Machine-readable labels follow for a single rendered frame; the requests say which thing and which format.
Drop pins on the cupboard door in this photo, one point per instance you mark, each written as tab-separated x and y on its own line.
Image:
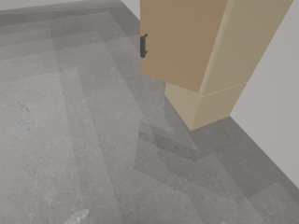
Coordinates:
181	37

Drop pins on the handle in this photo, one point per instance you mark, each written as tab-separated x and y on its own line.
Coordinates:
143	50

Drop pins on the robot left hand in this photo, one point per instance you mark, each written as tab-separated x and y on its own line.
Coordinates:
78	217

